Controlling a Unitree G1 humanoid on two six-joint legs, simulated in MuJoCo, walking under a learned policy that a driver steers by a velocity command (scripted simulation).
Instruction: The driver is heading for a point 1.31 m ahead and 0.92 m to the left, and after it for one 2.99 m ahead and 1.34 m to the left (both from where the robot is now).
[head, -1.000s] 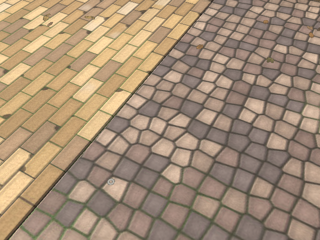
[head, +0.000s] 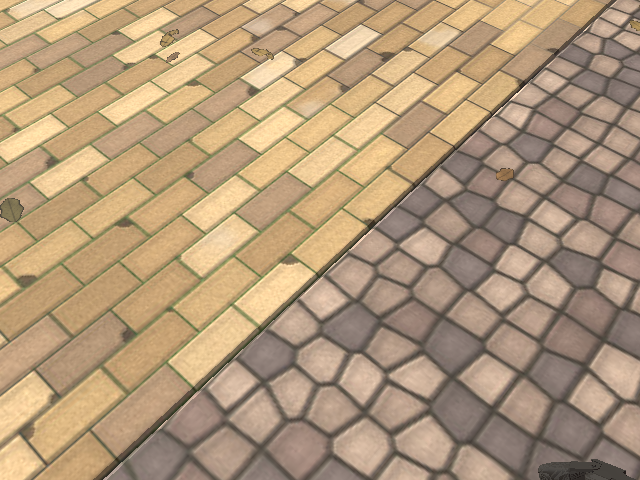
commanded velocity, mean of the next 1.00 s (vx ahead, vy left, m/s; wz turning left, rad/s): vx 0.50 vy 0.00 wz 0.59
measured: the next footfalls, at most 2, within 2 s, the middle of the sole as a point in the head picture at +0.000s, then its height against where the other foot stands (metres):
left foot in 0.02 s outside the picture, level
right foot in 0.54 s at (367, 449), level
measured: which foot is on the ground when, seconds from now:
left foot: up 0.00-0.00, down 0.02-0.54, up 0.56-1.00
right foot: down 0.00-0.04, up 0.06-0.52, down 0.54-1.00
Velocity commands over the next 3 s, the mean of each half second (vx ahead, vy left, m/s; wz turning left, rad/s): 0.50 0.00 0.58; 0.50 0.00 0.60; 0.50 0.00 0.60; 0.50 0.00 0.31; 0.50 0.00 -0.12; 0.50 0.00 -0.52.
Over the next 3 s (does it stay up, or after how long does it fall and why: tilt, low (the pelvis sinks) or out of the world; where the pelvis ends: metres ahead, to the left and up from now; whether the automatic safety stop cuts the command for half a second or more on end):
stays up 1.19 0.94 0.02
